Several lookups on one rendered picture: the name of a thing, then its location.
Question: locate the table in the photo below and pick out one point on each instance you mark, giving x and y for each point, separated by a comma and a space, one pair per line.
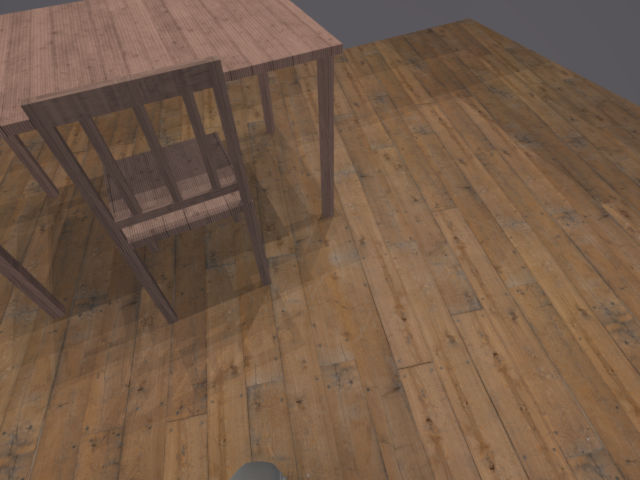
59, 47

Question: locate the chair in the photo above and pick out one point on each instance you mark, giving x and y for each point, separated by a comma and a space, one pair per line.
163, 192

